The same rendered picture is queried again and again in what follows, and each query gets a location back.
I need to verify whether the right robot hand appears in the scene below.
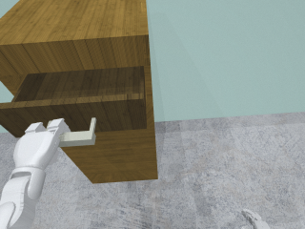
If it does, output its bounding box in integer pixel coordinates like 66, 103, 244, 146
241, 208, 270, 229

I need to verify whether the robot left forearm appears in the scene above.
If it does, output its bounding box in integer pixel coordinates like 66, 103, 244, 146
0, 166, 47, 229

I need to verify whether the cabinet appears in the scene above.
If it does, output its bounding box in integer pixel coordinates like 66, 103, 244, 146
0, 0, 158, 184

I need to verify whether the left robot hand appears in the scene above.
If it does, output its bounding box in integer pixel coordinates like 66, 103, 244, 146
13, 118, 71, 171

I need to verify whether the drawer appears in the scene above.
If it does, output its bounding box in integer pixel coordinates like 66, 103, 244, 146
0, 66, 147, 138

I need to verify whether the handle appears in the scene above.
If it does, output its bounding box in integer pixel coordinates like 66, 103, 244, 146
46, 117, 96, 148

